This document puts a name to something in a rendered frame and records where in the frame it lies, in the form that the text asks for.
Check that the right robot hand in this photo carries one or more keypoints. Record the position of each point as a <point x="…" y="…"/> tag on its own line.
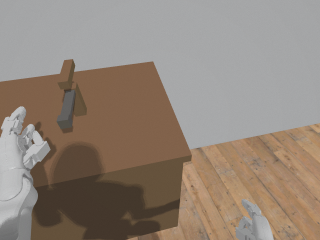
<point x="257" y="229"/>

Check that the robot left forearm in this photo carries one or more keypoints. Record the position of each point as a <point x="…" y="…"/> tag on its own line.
<point x="17" y="199"/>

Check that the left robot hand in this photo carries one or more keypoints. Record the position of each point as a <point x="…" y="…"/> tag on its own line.
<point x="17" y="151"/>

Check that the tap lever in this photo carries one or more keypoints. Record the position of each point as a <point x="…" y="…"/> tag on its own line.
<point x="64" y="120"/>

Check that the counter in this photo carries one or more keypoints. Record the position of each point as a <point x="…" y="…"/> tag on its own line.
<point x="116" y="174"/>

